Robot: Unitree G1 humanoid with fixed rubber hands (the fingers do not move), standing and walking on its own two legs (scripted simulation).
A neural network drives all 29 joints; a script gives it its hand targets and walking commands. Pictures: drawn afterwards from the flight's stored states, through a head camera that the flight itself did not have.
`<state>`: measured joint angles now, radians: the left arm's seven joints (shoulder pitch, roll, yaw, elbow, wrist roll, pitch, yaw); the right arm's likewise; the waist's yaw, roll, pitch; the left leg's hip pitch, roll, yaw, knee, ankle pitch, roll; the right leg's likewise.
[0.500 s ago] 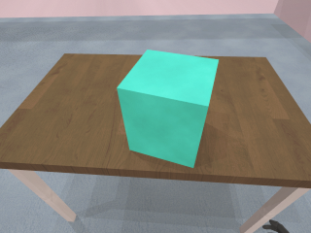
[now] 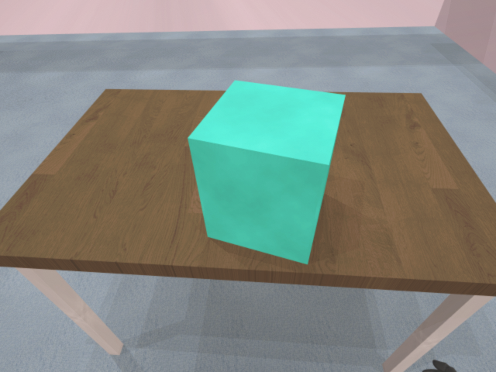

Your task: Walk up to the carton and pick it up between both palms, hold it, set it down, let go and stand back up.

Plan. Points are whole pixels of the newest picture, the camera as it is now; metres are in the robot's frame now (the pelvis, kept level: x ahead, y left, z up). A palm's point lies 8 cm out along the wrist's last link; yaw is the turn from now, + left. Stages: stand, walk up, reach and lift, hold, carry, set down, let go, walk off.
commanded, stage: stand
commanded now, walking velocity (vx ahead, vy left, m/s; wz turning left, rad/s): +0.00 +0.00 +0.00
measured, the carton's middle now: (270, 171) +0.46 -0.01 +0.09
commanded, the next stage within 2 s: none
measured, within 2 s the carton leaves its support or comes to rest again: neither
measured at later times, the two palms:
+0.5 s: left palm out of the picture +0.05 +0.30 -0.10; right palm out of the picture +0.10 -0.31 -0.09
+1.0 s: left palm out of the picture +0.04 +0.30 -0.11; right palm out of the picture +0.10 -0.31 -0.10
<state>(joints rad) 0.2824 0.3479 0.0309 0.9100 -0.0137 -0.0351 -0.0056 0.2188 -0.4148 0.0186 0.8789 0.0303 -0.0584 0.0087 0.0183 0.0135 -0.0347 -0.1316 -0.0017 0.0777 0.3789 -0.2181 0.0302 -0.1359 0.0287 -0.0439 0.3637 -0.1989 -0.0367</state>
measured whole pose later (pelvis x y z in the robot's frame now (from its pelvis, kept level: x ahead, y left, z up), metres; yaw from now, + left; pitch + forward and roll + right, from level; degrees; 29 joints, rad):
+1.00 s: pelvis +0.00 +0.00 +0.00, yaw +0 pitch -2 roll +0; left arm 0.28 0.35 0.03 0.96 -0.01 -0.03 -0.01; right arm 0.22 -0.41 0.02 0.90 0.03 -0.06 0.00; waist 0.02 0.02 -0.03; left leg -0.13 0.00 0.08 0.38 -0.22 0.03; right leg -0.14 0.03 -0.04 0.36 -0.20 -0.04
